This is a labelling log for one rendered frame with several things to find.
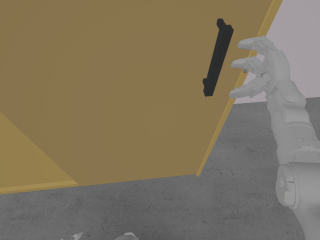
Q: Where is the handle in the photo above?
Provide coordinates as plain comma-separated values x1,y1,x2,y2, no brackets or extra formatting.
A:
202,18,234,97

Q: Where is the right robot hand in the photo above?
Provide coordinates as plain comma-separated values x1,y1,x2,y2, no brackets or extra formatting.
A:
229,35,291,98

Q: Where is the wardrobe door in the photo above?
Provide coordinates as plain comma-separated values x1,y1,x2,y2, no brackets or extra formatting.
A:
0,0,272,186
0,112,73,188

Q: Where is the right robot forearm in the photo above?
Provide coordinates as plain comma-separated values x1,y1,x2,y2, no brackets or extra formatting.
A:
265,79,320,165

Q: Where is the left robot hand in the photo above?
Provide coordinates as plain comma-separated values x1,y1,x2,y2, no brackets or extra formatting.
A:
61,230,83,240

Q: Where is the left robot shin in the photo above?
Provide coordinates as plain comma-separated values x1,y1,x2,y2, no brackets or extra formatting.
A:
124,232,137,238

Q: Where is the robot right upper arm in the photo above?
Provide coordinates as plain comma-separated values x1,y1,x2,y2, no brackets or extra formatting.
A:
275,161,320,240

